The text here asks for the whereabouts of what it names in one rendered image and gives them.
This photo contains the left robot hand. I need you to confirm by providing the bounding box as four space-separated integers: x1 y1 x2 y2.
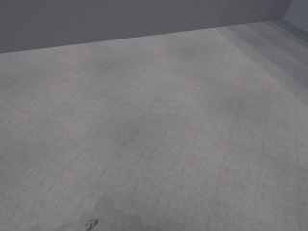
74 218 99 231

